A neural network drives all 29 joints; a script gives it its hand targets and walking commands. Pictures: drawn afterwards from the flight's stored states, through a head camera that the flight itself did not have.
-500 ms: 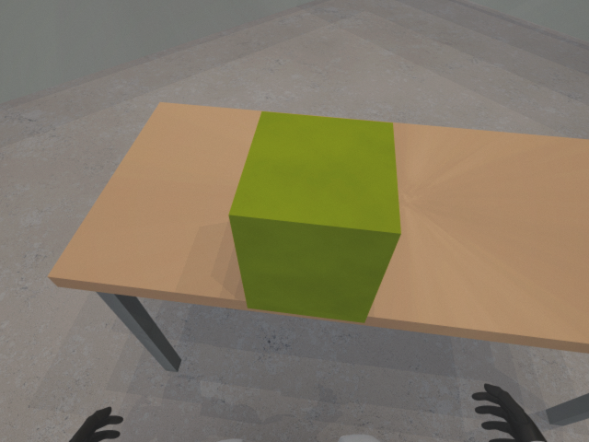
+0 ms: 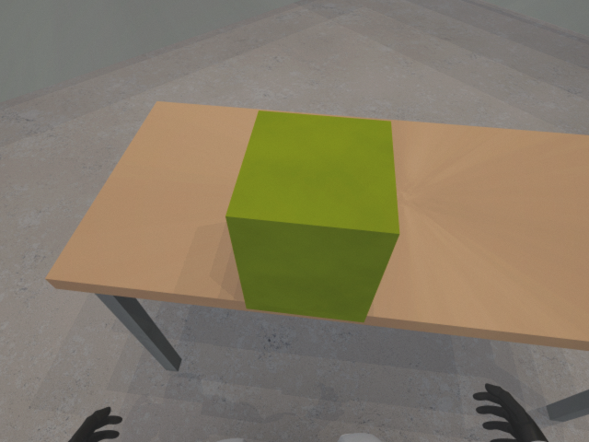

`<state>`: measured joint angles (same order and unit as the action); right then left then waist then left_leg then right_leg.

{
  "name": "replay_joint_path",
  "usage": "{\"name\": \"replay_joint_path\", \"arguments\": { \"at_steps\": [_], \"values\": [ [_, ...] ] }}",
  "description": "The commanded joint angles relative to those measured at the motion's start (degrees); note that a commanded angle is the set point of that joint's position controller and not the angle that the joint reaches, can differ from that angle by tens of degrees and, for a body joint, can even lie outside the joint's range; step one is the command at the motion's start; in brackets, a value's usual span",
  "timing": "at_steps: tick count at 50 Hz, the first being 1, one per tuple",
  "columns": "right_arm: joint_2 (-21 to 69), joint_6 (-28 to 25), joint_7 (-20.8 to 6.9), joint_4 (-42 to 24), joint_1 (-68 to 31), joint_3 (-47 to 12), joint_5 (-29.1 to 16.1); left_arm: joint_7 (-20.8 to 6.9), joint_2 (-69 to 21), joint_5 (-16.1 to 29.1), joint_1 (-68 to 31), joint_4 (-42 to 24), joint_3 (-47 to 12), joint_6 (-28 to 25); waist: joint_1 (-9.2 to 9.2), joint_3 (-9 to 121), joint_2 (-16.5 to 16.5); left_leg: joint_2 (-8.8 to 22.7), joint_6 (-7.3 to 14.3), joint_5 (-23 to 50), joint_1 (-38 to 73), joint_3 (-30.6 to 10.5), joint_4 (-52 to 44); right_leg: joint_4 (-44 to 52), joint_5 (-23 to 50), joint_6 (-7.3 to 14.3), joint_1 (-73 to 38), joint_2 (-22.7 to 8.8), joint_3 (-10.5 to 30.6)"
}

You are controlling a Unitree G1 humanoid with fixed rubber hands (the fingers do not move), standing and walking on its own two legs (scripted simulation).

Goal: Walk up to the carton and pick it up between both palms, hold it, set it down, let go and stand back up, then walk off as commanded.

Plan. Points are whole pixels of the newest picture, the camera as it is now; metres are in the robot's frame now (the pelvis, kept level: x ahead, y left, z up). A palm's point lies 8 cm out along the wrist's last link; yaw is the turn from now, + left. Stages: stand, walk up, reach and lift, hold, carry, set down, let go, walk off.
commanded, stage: walk up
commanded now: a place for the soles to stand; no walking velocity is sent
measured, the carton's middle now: (313, 221) +0.42 -0.03 +0.02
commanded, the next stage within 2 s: reach and lift in 1.96 s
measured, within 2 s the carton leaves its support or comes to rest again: neither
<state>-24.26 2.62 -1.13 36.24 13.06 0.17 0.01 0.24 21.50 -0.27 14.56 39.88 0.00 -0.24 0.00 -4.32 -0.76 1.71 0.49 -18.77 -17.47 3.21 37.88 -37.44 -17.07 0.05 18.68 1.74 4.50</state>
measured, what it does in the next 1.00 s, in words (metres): stands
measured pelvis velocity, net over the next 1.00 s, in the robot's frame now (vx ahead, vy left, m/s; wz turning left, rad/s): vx -0.01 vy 0.02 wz -0.09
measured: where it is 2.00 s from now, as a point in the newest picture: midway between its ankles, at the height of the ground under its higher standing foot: outside the picture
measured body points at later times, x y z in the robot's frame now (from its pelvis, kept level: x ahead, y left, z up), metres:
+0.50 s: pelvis +0.00 +0.01 +0.00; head +0.03 +0.01 +0.45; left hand +0.12 +0.30 -0.10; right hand +0.13 -0.31 -0.09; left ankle +0.02 +0.12 -0.72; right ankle +0.03 -0.13 -0.72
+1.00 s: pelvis -0.01 +0.02 +0.00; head +0.03 +0.02 +0.45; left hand +0.13 +0.32 -0.10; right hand +0.11 -0.30 -0.09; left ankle +0.01 +0.13 -0.72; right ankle +0.01 -0.13 -0.72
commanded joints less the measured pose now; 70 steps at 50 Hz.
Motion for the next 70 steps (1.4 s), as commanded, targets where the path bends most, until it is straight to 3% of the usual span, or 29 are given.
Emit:
{"name": "replay_joint_path", "arguments": {
  "at_steps": [1, 4, 6, 11, 15, 16, 19, 22, 24, 25, 28, 29, 31, 33, 36, 38, 40, 42, 45, 48, 51, 53, 55, 57, 59, 61, 64, 68, 70],
  "values": [
    [-13.73, -1.61, 0.42, -3.27, -5.11, 7.03, 0.24, 1.22, 15.53, 0.36, 1.11, -2.81, 4.3, -1.9, -0.05, 3.65, 0.32, 9.56, 5.48, 4.67, 5.03, -7.26, -6.56, 4.55, 9.82, 3.39, 2.97, -3.93, 8.84],
    [-10.58, -1.13, 0.31, -2.51, -4.87, 6.53, 0.22, 1.39, 18.84, 0.09, -0.6, -1.84, 5.25, -2.02, -1.92, 0.94, 5.52, 3.02, 2.67, -1.63, 3.19, -4.2, 0.79, 13.29, 8.8, 6.75, 5.79, -10.58, 19.69],
    [-11.14, -1.28, 0.32, -3.58, -4.67, 6.77, 0.61, 1.44, 18.9, 0.02, 0.35, -2.44, 5.52, -2.04, -1.56, 1.76, 3.94, 1.5, 2.95, -3.89, 3.38, -6.76, -0.92, 13.84, 3.5, 7.53, 6.38, -11.43, 24.34],
    [-12.04, -2.14, 0.35, -2.79, -3.52, 7.0, 0.62, 1.05, 15.44, 0.18, -3.95, -3.42, 4.32, -1.89, -2.5, 1.88, 2.96, 6.83, 4.38, -0.96, 7.47, -9.69, -8.87, 9.04, 4.68, 3.09, 8.32, -5.01, 12.11],
    [-14.0, -1.83, 0.52, -2.08, -5.44, 6.77, 0.61, 1.42, 13.84, 1.03, 1.04, -2.1, 4.34, -1.5, 0.0, 3.75, -6.34, 14.76, 9.72, 5.42, 4.4, -12.58, -13.48, -5.86, 4.61, 1.28, 1.94, 0.8, 0.6],
    [-13.09, -2.0, 0.46, -2.44, -5.78, 6.22, 0.2, 1.72, 14.15, 0.83, 2.21, -1.7, 4.19, -1.45, 0.52, 3.83, -4.97, 15.54, 9.63, 9.29, 2.7, -12.09, -12.55, -5.27, 1.4, 2.09, -0.5, -0.57, 1.31],
    [-13.14, -0.94, 0.26, -3.4, -6.37, 6.92, 0.66, 1.63, 15.39, 0.27, 2.54, -1.9, 4.6, -1.78, 0.06, 4.29, -4.8, 9.96, 6.71, 3.6, 1.78, -5.54, -5.98, 1.85, 6.83, 3.36, -0.35, -2.64, 6.46],
    [-11.09, -0.81, 0.22, -3.84, -5.22, 6.67, -0.01, 1.91, 20.06, 0.14, 1.28, -1.91, 5.67, -2.07, -1.1, 3.05, 4.6, 2.13, 2.14, -3.04, 1.06, -5.46, 3.8, 11.19, 11.36, 9.25, 2.87, -12.19, 25.22],
    [-10.7, -1.08, 0.46, -4.07, -4.65, 6.49, 0.93, 1.86, 18.71, -0.26, 0.23, -1.84, 5.39, -1.92, -1.07, -0.11, 1.88, 1.4, 1.24, -5.24, 0.68, -6.21, 0.87, 13.52, 9.05, 9.79, 5.32, -13.24, 27.76],
    [-10.43, -1.11, 0.5, -3.82, -3.53, 6.86, 1.0, 1.96, 18.74, -0.34, -0.88, -2.01, 5.12, -1.54, -2.11, 0.77, 5.32, 1.84, 2.39, -4.39, 4.27, -7.43, -1.18, 13.47, 5.63, 8.68, 7.58, -12.07, 25.28],
    [-11.94, -2.06, 0.2, -1.46, -1.19, 6.95, 1.19, 1.33, 14.46, 0.37, -4.28, -3.53, 4.43, -1.47, -3.72, 1.89, -0.27, 9.47, 6.13, -6.03, 8.67, -12.89, -13.95, 5.7, -2.72, 2.67, 10.7, -2.55, 11.06],
    [-13.25, -2.28, 0.21, -2.23, -2.85, 6.92, 0.96, 1.07, 12.66, 0.53, -2.82, -3.18, 3.65, -1.62, -1.83, 1.78, -4.41, 13.77, 8.62, -2.52, 6.55, -17.35, -17.11, -1.57, 2.39, 1.29, 8.17, 0.97, 5.08],
    [-13.44, -1.95, 0.51, -3.21, -6.68, 7.14, 0.76, 1.74, 13.96, 0.59, 2.31, -1.65, 4.19, -1.14, 0.06, 3.2, -3.42, 17.89, 12.04, 5.36, 3.02, -15.25, -15.72, -9.01, -5.91, 0.67, 1.85, 0.94, -0.97],
    [-12.86, -1.58, 0.34, -3.24, -8.22, 6.74, 0.4, 1.67, 14.32, 0.42, 4.89, -1.74, 4.47, -1.68, 1.33, 4.48, -4.93, 14.92, 9.81, 7.28, -0.11, -9.9, -10.62, -3.83, -3.93, 2.19, -3.48, -0.58, 2.77],
    [-11.23, -0.97, 0.09, -3.28, -5.85, 6.41, -0.09, 2.06, 19.44, 0.07, 2.73, -0.4, 5.59, -2.56, -0.47, 5.22, 6.09, 3.93, 1.44, 9.08, 0.09, -3.36, 4.72, 8.65, 23.02, 6.79, -4.9, -10.0, 19.27],
    [-10.22, -0.76, 0.32, -3.78, -5.52, 6.32, 0.46, 2.63, 19.08, -0.01, 3.21, -0.31, 5.18, -1.94, 0.05, 4.87, 4.81, 0.25, 0.73, -7.28, -3.09, -5.69, 6.08, 10.38, 26.02, 12.51, -3.56, -15.69, 28.8],
    [-10.85, -0.94, 0.62, -2.95, -3.2, 6.93, 0.95, 2.65, 17.83, -0.08, 1.17, -2.22, 5.08, -1.78, -1.14, 5.92, 3.88, 1.43, 1.61, -2.4, 1.55, -7.08, 0.68, 9.12, 21.58, 11.8, -0.96, -14.41, 25.74],
    [-13.5, -1.82, 0.55, -2.37, -2.63, 7.23, 0.57, 2.19, 14.79, 0.28, -2.88, -2.19, 3.82, -1.55, -2.47, 6.63, 1.25, 8.13, 4.16, 6.94, 9.12, -10.44, -9.37, 3.04, 16.0, 3.79, 4.09, -5.5, 11.49],
    [-13.41, -1.18, 0.51, -1.51, -5.57, 6.94, -0.33, 2.5, 12.9, 1.14, 2.88, -1.44, 3.23, -1.09, 0.13, 7.0, -0.43, 15.13, 10.38, 14.66, 6.21, -11.76, -11.63, -3.6, 5.99, 0.51, -1.77, 0.24, 1.15],
    [-12.68, -0.67, 0.21, -1.61, -6.7, 6.69, -0.05, 2.53, 16.13, 0.47, 2.85, -0.85, 4.37, -1.43, 0.34, 6.01, 0.23, 8.12, 5.57, 12.65, 4.61, -5.06, -3.59, 2.34, 15.37, 3.77, -2.79, -4.72, 10.12],
    [-12.05, -0.53, 0.23, -2.94, -4.51, 6.49, -0.28, 2.71, 19.33, 0.04, 0.02, -0.52, 4.84, -1.5, -2.33, 6.16, 0.63, 4.42, 2.84, 2.93, 7.51, -6.45, -0.82, 7.98, 14.27, 6.76, 4.6, -9.32, 20.48],
    [-13.41, -0.75, 0.34, -1.86, -1.95, 6.85, 0.14, 2.36, 16.87, 0.31, -3.18, -1.69, 4.39, -1.15, -3.53, 5.5, -1.7, 8.33, 5.29, 0.86, 9.06, -9.82, -8.69, 3.16, 8.46, 3.54, 7.54, -4.81, 12.77],
    [-13.6, -0.74, 0.37, -1.56, -5.02, 7.04, 0.27, 2.34, 14.78, 0.91, 0.98, -1.25, 4.01, -0.76, -0.91, 2.11, -2.21, 13.44, 9.0, -1.13, 2.91, -12.63, -13.57, -3.74, 5.75, 1.22, 2.29, 0.32, 2.91],
    [-13.36, -0.82, 0.21, -2.33, -6.74, 6.54, 0.08, 2.14, 14.65, 0.56, 4.04, -0.05, 3.93, -0.75, 0.49, 4.3, -6.14, 14.61, 9.66, 1.93, 0.43, -10.76, -12.29, -5.04, 0.18, 1.94, -2.12, 0.27, 1.22],
    [-12.95, -0.38, 0.02, -3.11, -8.37, 6.8, -0.04, 2.21, 16.47, 0.19, 4.35, 0.66, 4.6, -1.18, 0.65, 3.26, -2.77, 10.18, 7.25, -2.1, -2.27, -7.25, -8.04, 1.01, 3.05, 3.0, -2.47, -1.65, 6.8],
    [-12.12, -0.15, -0.02, -2.67, -5.88, 6.45, -0.36, 2.13, 18.49, -0.27, 0.44, -0.7, 5.29, -1.43, -1.33, 1.27, 2.2, 4.38, 2.59, -3.72, 0.79, -4.83, -0.33, 10.27, 4.66, 6.96, 3.56, -8.79, 20.13],
    [-11.54, -0.51, 0.12, -2.81, -4.59, 7.16, 0.26, 2.08, 19.58, -0.19, 0.77, -0.83, 5.56, -1.75, -1.17, 2.83, 7.06, 0.56, 2.23, -6.2, 1.91, -6.73, 1.62, 14.11, 0.47, 10.17, 4.23, -12.51, 28.81],
    [-12.68, -1.59, 0.03, -0.87, -2.47, 6.9, 0.31, 1.68, 16.17, 0.09, -3.65, -1.32, 4.24, -1.31, -3.14, 0.99, 1.53, 8.46, 5.53, -5.52, 6.19, -11.71, -13.4, 5.03, 3.9, 2.85, 7.59, -3.28, 10.69],
    [-13.71, -1.64, -0.02, -1.48, -3.83, 6.66, -0.24, 1.69, 14.63, 0.72, -0.1, -1.25, 4.3, -1.1, -1.47, 3.57, -2.62, 13.7, 9.25, -2.17, 3.72, -13.67, -15.94, -2.86, 2.62, 1.26, 1.08, 0.44, 3.26]
  ]
}}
